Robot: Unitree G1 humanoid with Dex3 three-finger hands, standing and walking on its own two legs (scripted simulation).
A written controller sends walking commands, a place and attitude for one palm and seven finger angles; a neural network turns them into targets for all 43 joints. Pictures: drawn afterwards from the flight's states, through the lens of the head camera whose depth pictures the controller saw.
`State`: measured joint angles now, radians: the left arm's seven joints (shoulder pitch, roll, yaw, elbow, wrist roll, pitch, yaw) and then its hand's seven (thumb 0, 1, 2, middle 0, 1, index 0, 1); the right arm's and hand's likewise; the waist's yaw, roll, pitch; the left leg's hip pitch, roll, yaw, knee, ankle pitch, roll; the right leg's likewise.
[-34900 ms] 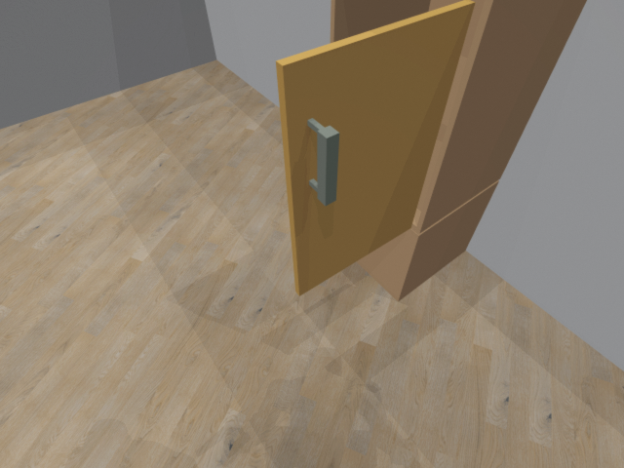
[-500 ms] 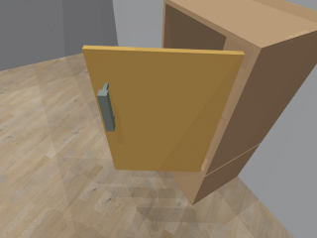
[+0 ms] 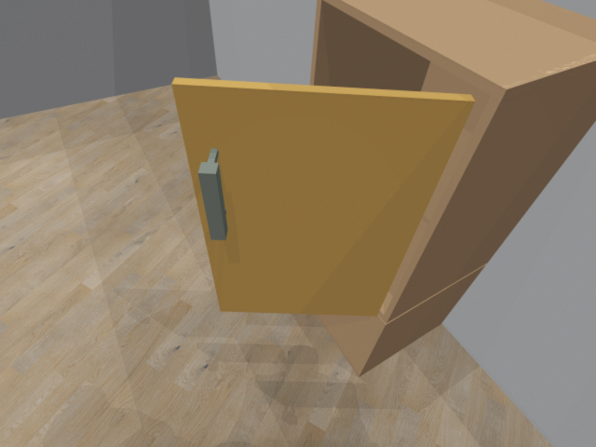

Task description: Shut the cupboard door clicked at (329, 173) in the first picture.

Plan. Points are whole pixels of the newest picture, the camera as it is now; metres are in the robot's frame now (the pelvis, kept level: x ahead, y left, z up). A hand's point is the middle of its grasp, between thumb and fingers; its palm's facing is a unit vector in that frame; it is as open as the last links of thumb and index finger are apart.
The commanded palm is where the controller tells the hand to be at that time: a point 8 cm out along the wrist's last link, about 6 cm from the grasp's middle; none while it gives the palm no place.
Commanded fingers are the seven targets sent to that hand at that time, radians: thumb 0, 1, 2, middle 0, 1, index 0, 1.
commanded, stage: look again from close up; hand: left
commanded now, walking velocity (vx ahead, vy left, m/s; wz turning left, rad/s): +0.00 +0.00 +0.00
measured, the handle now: (216, 195) +0.46 +0.16 +0.08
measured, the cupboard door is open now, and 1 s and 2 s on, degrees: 59 59 59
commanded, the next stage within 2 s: raise the hand and make a fist in 0.14 s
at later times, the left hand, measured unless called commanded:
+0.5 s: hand (175, 380) +0.19 +0.16 +0.02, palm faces +0.12 -0.99 +0.03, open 6.9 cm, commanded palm +0.10 +0.22 -0.05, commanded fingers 0.00 0.90 0.90 -0.44 -0.56 -0.44 -0.56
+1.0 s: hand (181, 391) +0.19 +0.16 -0.01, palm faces +0.04 -1.00 -0.03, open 4.5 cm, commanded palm +0.15 +0.22 +0.01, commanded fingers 0.00 0.90 0.90 -0.90 -1.06 -0.90 -1.06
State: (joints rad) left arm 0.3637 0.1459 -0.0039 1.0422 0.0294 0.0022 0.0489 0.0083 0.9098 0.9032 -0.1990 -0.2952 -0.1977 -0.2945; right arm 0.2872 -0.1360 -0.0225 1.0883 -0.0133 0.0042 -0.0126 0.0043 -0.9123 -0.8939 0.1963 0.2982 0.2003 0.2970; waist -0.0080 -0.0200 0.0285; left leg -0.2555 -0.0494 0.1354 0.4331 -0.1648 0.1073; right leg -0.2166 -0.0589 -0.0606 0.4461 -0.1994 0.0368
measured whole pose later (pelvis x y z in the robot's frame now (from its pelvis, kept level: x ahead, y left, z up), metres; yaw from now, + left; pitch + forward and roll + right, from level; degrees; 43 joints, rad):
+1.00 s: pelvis +0.01 -0.02 -0.07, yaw +4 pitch +11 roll -3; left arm 0.53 0.25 0.06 -0.23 -0.25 -0.21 -0.20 0.02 0.90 0.90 -0.72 -0.86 -0.72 -0.86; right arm 0.25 -0.17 0.08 0.49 0.04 -0.18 -0.04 0.01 -0.90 -0.89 0.20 0.30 0.21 0.30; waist 0.03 0.06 -0.12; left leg -0.80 -0.05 0.00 1.06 -0.45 0.09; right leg -0.72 0.06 -0.09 1.01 -0.48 -0.05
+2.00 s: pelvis +0.04 -0.03 -0.02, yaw +4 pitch +3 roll -1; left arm 0.33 0.28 0.18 -0.15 -0.30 -0.10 -0.22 0.02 0.90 0.90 -1.30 -1.50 -1.30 -1.49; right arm 0.28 -0.27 0.05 0.55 0.05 -0.22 -0.06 0.01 -0.90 -0.89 0.20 0.30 0.20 0.30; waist 0.01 0.04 -0.08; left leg -0.44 -0.06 0.01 0.74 -0.35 0.07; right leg -0.37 0.06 -0.05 0.70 -0.38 -0.05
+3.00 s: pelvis +0.05 -0.04 -0.02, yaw +4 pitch +3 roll -1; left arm 0.04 0.21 0.06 0.01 -0.21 -0.08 -0.10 0.02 0.90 0.90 -1.30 -1.50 -1.30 -1.50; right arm 0.25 -0.26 0.05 0.57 0.04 -0.15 -0.04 0.01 -0.90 -0.89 0.20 0.30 0.20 0.30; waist 0.00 0.04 -0.05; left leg -0.42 -0.06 0.01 0.72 -0.35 0.06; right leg -0.37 0.06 -0.05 0.70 -0.39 -0.06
